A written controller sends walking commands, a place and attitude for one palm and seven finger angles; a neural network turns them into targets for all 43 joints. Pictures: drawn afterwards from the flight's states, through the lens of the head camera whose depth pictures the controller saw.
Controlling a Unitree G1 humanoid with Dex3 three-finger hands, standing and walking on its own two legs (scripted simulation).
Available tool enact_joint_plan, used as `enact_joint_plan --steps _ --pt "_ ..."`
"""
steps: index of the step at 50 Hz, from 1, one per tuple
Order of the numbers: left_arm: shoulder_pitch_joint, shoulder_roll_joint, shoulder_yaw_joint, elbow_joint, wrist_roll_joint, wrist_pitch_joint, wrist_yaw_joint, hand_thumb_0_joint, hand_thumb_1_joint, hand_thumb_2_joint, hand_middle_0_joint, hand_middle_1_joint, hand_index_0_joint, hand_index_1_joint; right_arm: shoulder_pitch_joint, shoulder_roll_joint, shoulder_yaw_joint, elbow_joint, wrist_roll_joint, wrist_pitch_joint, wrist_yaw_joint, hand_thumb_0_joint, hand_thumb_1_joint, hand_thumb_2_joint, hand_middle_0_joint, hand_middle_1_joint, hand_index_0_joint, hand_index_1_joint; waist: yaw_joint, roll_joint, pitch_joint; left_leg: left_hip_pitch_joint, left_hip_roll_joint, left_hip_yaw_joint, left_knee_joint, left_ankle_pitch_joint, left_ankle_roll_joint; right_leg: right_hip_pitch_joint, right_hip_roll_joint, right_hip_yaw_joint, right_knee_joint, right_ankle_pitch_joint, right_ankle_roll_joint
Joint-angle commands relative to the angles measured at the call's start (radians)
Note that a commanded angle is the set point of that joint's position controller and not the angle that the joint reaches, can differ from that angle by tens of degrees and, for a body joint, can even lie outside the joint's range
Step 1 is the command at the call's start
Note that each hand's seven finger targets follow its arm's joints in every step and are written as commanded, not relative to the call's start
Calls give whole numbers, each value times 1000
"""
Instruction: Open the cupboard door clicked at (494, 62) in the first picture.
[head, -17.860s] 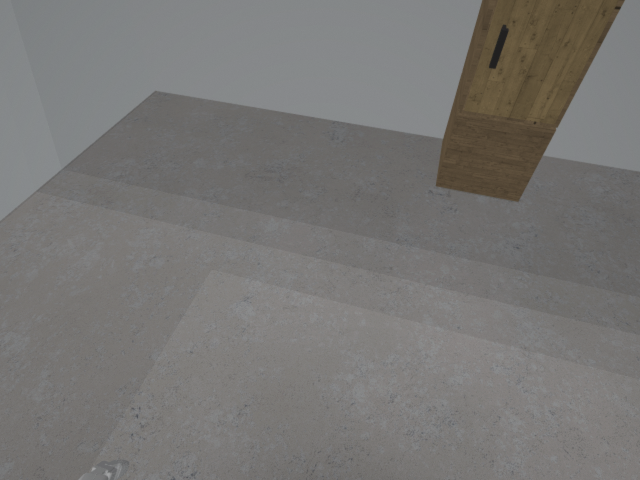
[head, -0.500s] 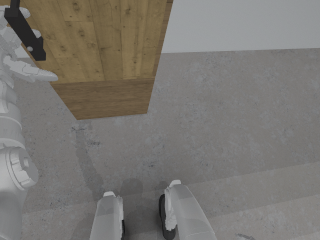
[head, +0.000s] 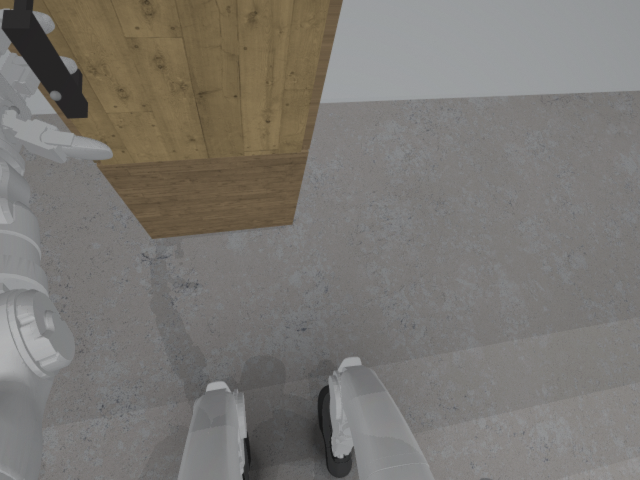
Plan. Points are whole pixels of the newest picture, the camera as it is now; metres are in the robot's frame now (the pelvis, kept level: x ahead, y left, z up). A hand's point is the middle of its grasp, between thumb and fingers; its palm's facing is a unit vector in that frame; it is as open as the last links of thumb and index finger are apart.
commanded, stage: close the thumb around the handle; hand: left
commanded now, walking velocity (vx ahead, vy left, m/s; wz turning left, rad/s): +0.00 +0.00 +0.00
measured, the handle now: (52, 56) +0.58 +0.24 +0.06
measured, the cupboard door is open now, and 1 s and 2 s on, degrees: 0 0 50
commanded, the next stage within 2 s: pull the door open along its arc in 0.78 s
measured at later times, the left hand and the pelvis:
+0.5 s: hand (72, 90) +0.54 +0.22 +0.05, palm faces +0.07 -1.00 -0.04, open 9.1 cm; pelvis +0.00 +0.00 +0.00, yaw +0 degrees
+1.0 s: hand (79, 94) +0.54 +0.21 +0.05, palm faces +0.08 -1.00 -0.03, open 5.6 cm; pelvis +0.00 -0.01 +0.00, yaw +0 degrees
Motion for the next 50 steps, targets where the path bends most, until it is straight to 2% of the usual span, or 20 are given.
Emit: enact_joint_plan --steps 1,4,6,7,9,14,17,19,21,26,29,32,34,35,39,40,42,44,45,50 --pt "-386 234 -1 -241 -14 -78 6 0 -500 300 -300 -1200 -300 -1200 192 -197 -77 -31 -3 -6 -11 0 -900 -900 200 300 200 300 3 232 -600 476 -8 -44 -185 490 -2 289 34 5 -118 236 -39" --pt "-398 209 -17 -216 -15 -76 17 0 -500 300 -300 -1200 -300 -1200 191 -199 -76 -25 -2 -2 -10 0 -900 -900 200 300 200 300 -9 209 -562 467 -6 -51 -188 475 -3 261 34 1 -120 219 -37" --pt "-416 216 -10 -209 -12 -70 29 0 -388 348 -308 -1212 -308 -1212 196 -200 -75 -23 -4 -3 -10 0 -900 -900 200 300 200 300 -16 199 -552 454 -8 -50 -192 447 1 262 35 0 -124 206 -36" --pt "-413 240 5 -211 -9 -75 34 0 -332 372 -312 -1218 -312 -1218 196 -202 -73 -26 -4 -1 -12 0 -900 -900 200 300 200 300 -6 200 -554 457 -8 -52 -193 455 -1 265 34 0 -118 207 -40" --pt "-424 231 -3 -227 2 -83 42 0 -220 420 -320 -1230 -320 -1230 193 -197 -73 -30 -8 -1 -11 0 -900 -900 200 300 200 300 -3 227 -581 474 -8 -51 -191 480 -5 267 32 1 -115 219 -39" --pt "-407 196 -23 -237 -3 -97 41 0 60 540 -340 -1260 -340 -1260 194 -192 -77 -28 -9 3 -4 0 -900 -900 200 300 200 300 -3 221 -604 493 -9 -50 -188 506 -6 285 35 2 -118 241 -39" --pt "-413 211 -15 -191 -6 -86 41 0 228 612 -352 -1278 -352 -1278 194 -194 -71 -26 -6 5 -9 0 -900 -900 200 300 200 300 -17 164 -545 429 -11 -45 -192 449 5 301 36 7 -125 227 -38" --pt "-417 217 -12 -217 -1 -91 43 0 340 660 -360 -1290 -360 -1290 191 -193 -73 -29 -7 4 -9 0 -900 -900 200 300 200 300 -5 215 -586 460 -11 -43 -190 470 0 293 33 8 -120 232 -38" --pt "-399 222 0 -242 -3 -99 47 0 452 708 -368 -1302 -368 -1302 195 -191 -76 -33 -9 4 -7 0 -900 -900 200 300 200 300 3 212 -618 477 -11 -41 -186 509 -2 318 34 10 -117 263 -38" --pt "-373 207 -8 -205 -7 -88 43 0 732 828 -388 -1332 -388 -1332 187 -187 -74 -41 -3 9 -6 0 -900 -900 200 300 200 300 -3 159 -565 404 -14 -25 -186 448 9 350 35 18 -130 257 -32" --pt "-381 248 19 -207 -5 -91 44 0 900 900 -400 -1350 -400 -1350 186 -188 -72 -41 -3 7 -9 0 -900 -900 200 300 200 300 3 174 -580 390 -16 -22 -182 448 10 368 34 23 -121 269 -33" --pt "-374 247 23 -232 -9 -102 41 0 900 900 -400 -1350 -400 -1350 189 -187 -75 -43 -4 3 -8 0 -900 -900 200 300 200 300 5 165 -612 404 -16 -21 -174 471 12 381 36 27 -117 295 -35" --pt "-381 251 19 -202 -12 -94 33 0 900 900 -400 -1350 -400 -1350 185 -188 -72 -36 0 2 -11 0 -900 -900 200 300 200 300 -8 149 -566 361 -15 -12 -173 434 16 385 34 31 -127 282 -28" --pt "-364 271 30 -197 -6 -90 30 0 900 900 -400 -1350 -400 -1350 187 -191 -71 -39 1 3 -12 0 -900 -900 200 300 200 300 4 153 -569 354 -17 -10 -176 422 16 393 35 33 -127 273 -30" --pt "-383 294 48 -193 -11 -82 32 0 900 900 -400 -1350 -400 -1350 182 -192 -68 -43 1 1 -17 0 -900 -900 200 300 200 300 4 168 -575 350 -17 -13 -173 422 15 381 33 32 -119 266 -30" --pt "-373 301 50 -177 -3 -76 35 0 900 900 -400 -1350 -400 -1350 184 -191 -67 -45 2 0 -17 0 -900 -900 200 300 200 300 3 144 -566 329 -18 -9 -169 407 19 390 34 35 -121 262 -28" --pt "-403 280 29 -212 2 -84 38 0 900 900 -400 -1350 -400 -1350 182 -187 -67 -48 0 -4 -17 0 -900 -900 200 300 200 300 0 180 -583 354 -17 -14 -169 416 18 373 32 33 -114 260 -31" --pt "-381 301 48 -197 2 -81 40 0 900 900 -400 -1350 -400 -1350 183 -193 -67 -48 0 -3 -16 0 -900 -900 200 300 200 300 6 173 -588 365 -15 -18 -172 427 14 369 33 29 -114 258 -31" --pt "-390 209 -18 -217 -5 -80 36 0 900 900 -400 -1350 -400 -1350 182 -185 -69 -51 0 -5 -12 0 -900 -900 200 300 200 300 -6 175 -599 379 -18 -17 -173 431 15 365 34 28 -117 263 -29" --pt "-260 191 -4 -245 -20 -84 38 0 900 900 -400 -1350 -400 -1350 171 -184 -77 -59 4 -4 -2 0 -900 -900 200 300 200 300 37 167 -600 405 -17 -11 -197 432 7 387 34 24 -127 257 -33"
